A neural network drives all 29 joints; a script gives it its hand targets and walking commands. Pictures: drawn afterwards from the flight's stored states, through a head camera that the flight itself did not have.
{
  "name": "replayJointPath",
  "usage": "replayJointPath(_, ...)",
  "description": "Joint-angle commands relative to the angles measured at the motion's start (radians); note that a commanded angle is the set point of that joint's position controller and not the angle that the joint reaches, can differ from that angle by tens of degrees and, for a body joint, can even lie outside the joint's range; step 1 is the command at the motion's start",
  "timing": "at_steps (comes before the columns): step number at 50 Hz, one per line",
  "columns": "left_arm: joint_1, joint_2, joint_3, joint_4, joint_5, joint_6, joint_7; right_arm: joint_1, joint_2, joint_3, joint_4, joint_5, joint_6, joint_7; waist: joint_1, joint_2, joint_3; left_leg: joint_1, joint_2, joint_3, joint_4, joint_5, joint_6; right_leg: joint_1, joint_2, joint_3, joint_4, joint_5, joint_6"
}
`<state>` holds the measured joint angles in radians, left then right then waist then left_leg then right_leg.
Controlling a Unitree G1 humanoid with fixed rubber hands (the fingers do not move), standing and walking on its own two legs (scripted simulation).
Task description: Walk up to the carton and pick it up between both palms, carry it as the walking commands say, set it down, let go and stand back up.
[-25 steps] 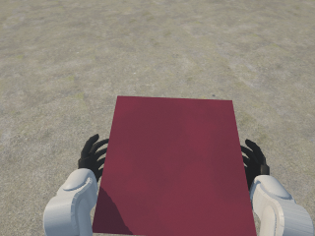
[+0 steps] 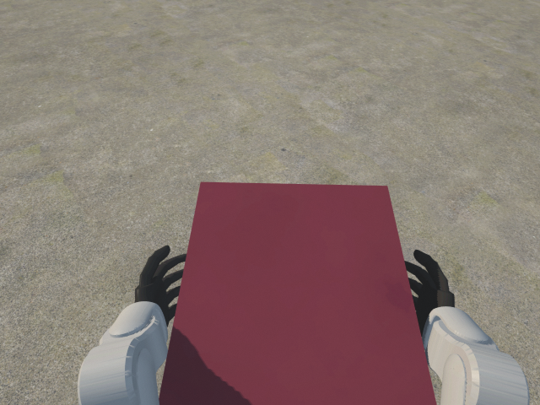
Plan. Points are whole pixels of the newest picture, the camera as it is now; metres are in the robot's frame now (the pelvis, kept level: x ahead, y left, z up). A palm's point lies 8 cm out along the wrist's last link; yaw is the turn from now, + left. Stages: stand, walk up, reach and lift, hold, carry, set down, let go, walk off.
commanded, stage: carry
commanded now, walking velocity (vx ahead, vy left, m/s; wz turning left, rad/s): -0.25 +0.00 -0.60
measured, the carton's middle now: (289, 312) +0.26 +0.01 -0.01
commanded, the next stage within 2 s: none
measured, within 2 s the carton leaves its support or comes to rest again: neither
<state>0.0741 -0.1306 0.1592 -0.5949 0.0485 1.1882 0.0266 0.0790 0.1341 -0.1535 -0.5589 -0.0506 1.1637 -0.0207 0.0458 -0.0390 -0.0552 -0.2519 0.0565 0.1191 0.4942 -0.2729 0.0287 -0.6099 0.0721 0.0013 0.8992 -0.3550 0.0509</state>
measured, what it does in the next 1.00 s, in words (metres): walks backwards: right foot, then left foot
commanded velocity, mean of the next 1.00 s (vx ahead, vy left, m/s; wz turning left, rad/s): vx -0.01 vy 0.07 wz -0.01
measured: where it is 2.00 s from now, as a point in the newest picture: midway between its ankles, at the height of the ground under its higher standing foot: outside the picture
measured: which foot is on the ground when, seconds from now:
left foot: down 0.00-0.28, up 0.30-0.52, down 0.54-1.00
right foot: up 0.00-0.24, down 0.26-1.00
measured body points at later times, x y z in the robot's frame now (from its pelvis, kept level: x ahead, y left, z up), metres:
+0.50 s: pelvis -0.15 -0.05 -0.01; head -0.17 -0.05 +0.44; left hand +0.11 +0.07 +0.07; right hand +0.04 -0.28 +0.07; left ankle -0.13 +0.07 -0.72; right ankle -0.12 -0.17 -0.74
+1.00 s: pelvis -0.22 -0.01 -0.02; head -0.24 +0.01 +0.43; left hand +0.05 +0.12 +0.06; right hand -0.02 -0.23 +0.07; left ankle -0.15 +0.06 -0.74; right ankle -0.12 -0.17 -0.74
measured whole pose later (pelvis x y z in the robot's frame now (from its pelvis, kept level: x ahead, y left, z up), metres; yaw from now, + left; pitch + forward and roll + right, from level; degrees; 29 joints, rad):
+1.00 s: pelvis -0.22 -0.01 -0.02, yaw -10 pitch +1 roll +1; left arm 0.03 -0.13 0.15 -0.52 0.06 1.19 0.04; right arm 0.03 0.11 -0.18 -0.52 -0.05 1.19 -0.03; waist -0.02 -0.03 -0.09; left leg -0.41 0.00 0.15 0.65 -0.31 0.03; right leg -0.48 -0.07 -0.02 0.56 -0.12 0.03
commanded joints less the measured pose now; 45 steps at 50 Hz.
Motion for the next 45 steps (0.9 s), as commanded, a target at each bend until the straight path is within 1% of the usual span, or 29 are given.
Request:
replayJointPath(1, -0.485, -0.721, -0.84, -0.134, -0.328, -0.007, -0.085, -0.404, 0.659, 0.72, -0.173, 0.254, -0.018, 0.08, -0.029, 0.146, -0.081, -0.028, 0.269, -0.012, -0.155, 0.366, 0.067, -0.02, -0.063, 0.037, 0.413, -0.017, -0.011)
replayJointPath(2, -0.478, -0.693, -0.838, -0.137, -0.326, -0.002, -0.081, -0.382, 0.647, 0.707, -0.154, 0.251, -0.012, 0.076, -0.029, 0.182, -0.104, 0.034, 0.244, 0.018, -0.106, 0.48, 0.064, -0.032, -0.055, 0.009, 0.393, -0.036, -0.001)
replayJointPath(3, -0.465, -0.667, -0.836, -0.144, -0.319, 0.002, -0.075, -0.358, 0.628, 0.698, -0.138, 0.251, -0.007, 0.076, -0.031, 0.213, -0.132, 0.075, 0.234, 0.019, -0.072, 0.536, 0.062, -0.027, -0.057, -0.018, 0.334, -0.057, 0.009)
replayJointPath(5, -0.433, -0.645, -0.827, -0.141, -0.308, 0.01, -0.063, -0.347, 0.602, 0.696, -0.144, 0.263, -0.002, 0.075, -0.039, 0.258, -0.178, 0.122, 0.239, -0.01, -0.023, 0.567, 0.073, 0.014, -0.057, -0.064, 0.162, -0.1, 0.015)
replayJointPath(7, -0.397, -0.638, -0.808, -0.115, -0.295, 0.02, -0.056, -0.35, 0.587, 0.7, -0.155, 0.275, 0.006, 0.07, -0.053, 0.301, -0.209, 0.133, 0.272, -0.066, -0.007, 0.559, 0.088, 0.065, -0.064, -0.093, 0.007, -0.133, 0.01)
replayJointPath(9, -0.365, -0.64, -0.79, -0.086, -0.287, 0.026, -0.053, -0.348, 0.586, 0.71, -0.158, 0.279, 0.013, 0.067, -0.061, 0.311, -0.244, 0.141, 0.301, -0.106, 0.014, 0.543, 0.089, 0.119, -0.067, -0.106, -0.149, -0.136, -0.009)
replayJointPath(10, -0.348, -0.647, -0.779, -0.07, -0.281, 0.026, -0.054, -0.358, 0.59, 0.721, -0.161, 0.284, 0.016, 0.067, -0.053, 0.295, -0.262, 0.127, 0.298, -0.096, 0.041, 0.503, 0.073, 0.175, -0.058, -0.122, -0.267, -0.091, -0.022)
replayJointPath(11, -0.336, -0.653, -0.77, -0.057, -0.275, 0.024, -0.056, -0.364, 0.591, 0.731, -0.159, 0.289, 0.019, 0.067, -0.043, 0.268, -0.278, 0.092, 0.288, -0.07, 0.066, 0.435, 0.038, 0.26, -0.046, -0.147, -0.432, 0.009, -0.034)
replayJointPath(12, -0.331, -0.659, -0.759, -0.049, -0.271, 0.02, -0.058, -0.371, 0.592, 0.74, -0.158, 0.294, 0.017, 0.07, -0.04, 0.182, -0.278, 0.012, 0.256, -0.036, 0.114, 0.316, -0.01, 0.366, -0.081, -0.113, -0.566, 0.078, -0.045)
replayJointPath(13, -0.315, -0.667, -0.754, -0.038, -0.268, 0.015, -0.062, -0.4, 0.587, 0.748, -0.165, 0.295, 0.015, 0.07, -0.034, 0.055, -0.267, -0.195, 0.226, -0.029, 0.182, 0.063, -0.057, 0.518, -0.201, 0.029, -0.56, 0.147, -0.06)
replayJointPath(14, -0.323, -0.652, -0.744, -0.03, -0.257, 0.001, -0.06, -0.44, 0.584, 0.787, -0.196, 0.311, 0.021, 0.079, -0.025, -0.337, -0.262, -0.406, 0.098, 0.072, 0.313, -0.357, -0.129, 0.519, -0.474, 0.372, -0.589, 0.469, -0.192)
replayJointPath(15, -0.336, -0.686, -0.763, -0.062, -0.26, -0.007, -0.058, -0.474, 0.634, 0.808, -0.184, 0.33, 0.015, 0.086, -0.033, -0.274, -0.244, -0.327, 0.105, -0.029, 0.46, -0.381, -0.126, 0.416, -0.458, 0.312, -0.559, 0.586, -0.227)
replayJointPath(16, -0.372, -0.704, -0.756, -0.096, -0.261, -0.016, -0.064, -0.508, 0.693, 0.832, -0.172, 0.353, 0.011, 0.097, -0.038, -0.169, -0.23, -0.293, 0.089, -0.043, 0.522, -0.31, -0.113, 0.37, -0.408, 0.216, -0.552, 0.484, -0.204)
replayJointPath(17, -0.385, -0.713, -0.756, -0.112, -0.254, -0.026, -0.068, -0.538, 0.719, 0.849, -0.173, 0.366, 0.003, 0.106, -0.04, -0.115, -0.2, -0.271, 0.086, -0.055, 0.541, -0.23, -0.104, 0.31, -0.364, 0.146, -0.563, 0.317, -0.178)
replayJointPath(18, -0.394, -0.716, -0.745, -0.12, -0.25, -0.035, -0.074, -0.553, 0.734, 0.861, -0.176, 0.376, -0.002, 0.111, -0.038, -0.119, -0.184, -0.275, 0.075, -0.048, 0.536, -0.172, -0.1, 0.301, -0.335, 0.127, -0.582, 0.175, -0.167)
replayJointPath(19, -0.392, -0.721, -0.743, -0.128, -0.251, -0.042, -0.076, -0.55, 0.741, 0.864, -0.184, 0.382, -0.006, 0.111, -0.039, -0.12, -0.185, -0.249, 0.062, -0.041, 0.497, -0.135, -0.104, 0.301, -0.305, 0.095, -0.59, 0.088, -0.157)
replayJointPath(20, -0.383, -0.715, -0.74, -0.121, -0.249, -0.044, -0.075, -0.533, 0.731, 0.856, -0.177, 0.377, -0.005, 0.108, -0.037, -0.128, -0.195, -0.228, 0.041, -0.03, 0.438, -0.138, -0.101, 0.309, -0.303, 0.112, -0.603, 0.052, -0.154)
replayJointPath(23, -0.367, -0.673, -0.741, -0.103, -0.246, -0.035, -0.072, -0.48, 0.678, 0.83, -0.158, 0.351, 0.001, 0.097, -0.032, -0.142, -0.231, -0.153, 0.0, -0.009, 0.239, -0.161, -0.08, 0.357, -0.316, 0.166, -0.614, 0.095, -0.164)
replayJointPath(25, -0.366, -0.649, -0.748, -0.086, -0.249, -0.022, -0.067, -0.447, 0.643, 0.807, -0.139, 0.328, 0.011, 0.09, -0.043, -0.132, -0.249, -0.068, -0.015, 0.012, 0.013, -0.091, -0.064, 0.387, -0.299, 0.175, -0.586, 0.117, -0.15)
replayJointPath(26, -0.364, -0.631, -0.743, -0.063, -0.243, -0.015, -0.065, -0.432, 0.627, 0.786, -0.116, 0.312, 0.016, 0.086, -0.046, -0.11, -0.257, 0.01, -0.003, 0.0, -0.107, -0.034, -0.057, 0.369, -0.284, 0.174, -0.569, 0.112, -0.127)
replayJointPath(27, -0.361, -0.612, -0.733, -0.031, -0.23, -0.009, -0.063, -0.43, 0.613, 0.764, -0.085, 0.295, 0.018, 0.083, -0.039, -0.068, -0.259, 0.091, 0.051, -0.054, -0.144, 0.0, -0.051, 0.321, -0.268, 0.166, -0.55, 0.12, -0.101)
replayJointPath(28, -0.354, -0.611, -0.737, -0.008, -0.231, -0.005, -0.066, -0.415, 0.595, 0.742, -0.059, 0.273, 0.017, 0.084, -0.036, 0.042, -0.227, 0.084, 0.133, -0.141, -0.141, -0.023, -0.041, 0.258, -0.224, 0.119, -0.526, 0.122, -0.068)
replayJointPath(29, -0.407, -0.633, -0.764, -0.027, -0.249, -0.002, -0.072, -0.388, 0.603, 0.718, -0.038, 0.257, 0.014, 0.09, -0.039, 0.153, -0.181, -0.027, 0.176, -0.209, -0.18, -0.092, -0.019, 0.265, -0.184, 0.067, -0.489, 0.114, -0.054)
replayJointPath(30, -0.448, -0.653, -0.768, -0.017, -0.254, 0.0, -0.076, -0.408, 0.612, 0.71, -0.032, 0.256, 0.014, 0.093, -0.039, 0.163, -0.155, -0.088, 0.177, -0.2, -0.207, -0.15, -0.014, 0.287, -0.163, 0.044, -0.47, 0.131, -0.056)
replayJointPath(32, -0.482, -0.675, -0.775, -0.004, -0.267, 0.004, -0.082, -0.444, 0.625, 0.705, -0.04, 0.254, 0.014, 0.093, -0.038, 0.124, -0.126, -0.152, 0.136, -0.15, -0.197, -0.201, -0.024, 0.311, -0.151, 0.045, -0.484, 0.124, -0.059)
replayJointPath(34, -0.499, -0.687, -0.784, 0.008, -0.282, 0.006, -0.087, -0.447, 0.631, 0.695, -0.037, 0.244, 0.015, 0.089, -0.041, 0.076, -0.135, -0.147, 0.092, -0.113, -0.157, -0.203, -0.029, 0.302, -0.168, 0.076, -0.521, 0.06, -0.059)
replayJointPath(39, -0.491, -0.69, -0.759, 0.021, -0.274, -0.003, -0.089, -0.479, 0.656, 0.724, -0.06, 0.264, 0.013, 0.092, -0.038, -0.008, -0.149, -0.166, 0.044, -0.071, -0.055, -0.223, -0.034, 0.266, -0.236, 0.124, -0.554, -0.115, -0.038)
replayJointPath(41, -0.478, -0.693, -0.748, 0.017, -0.27, -0.008, -0.087, -0.492, 0.67, 0.743, -0.072, 0.277, 0.012, 0.095, -0.036, -0.048, -0.168, -0.174, 0.025, -0.055, -0.004, -0.203, -0.032, 0.272, -0.255, 0.138, -0.562, -0.136, -0.041)
replayJointPath(45, -0.445, -0.702, -0.735, -0.004, -0.267, -0.01, -0.081, -0.5, 0.682, 0.773, -0.101, 0.301, 0.015, 0.1, -0.042, -0.164, -0.227, -0.091, -0.019, -0.014, 0.186, -0.142, -0.032, 0.21, -0.348, 0.214, -0.655, -0.218, -0.063)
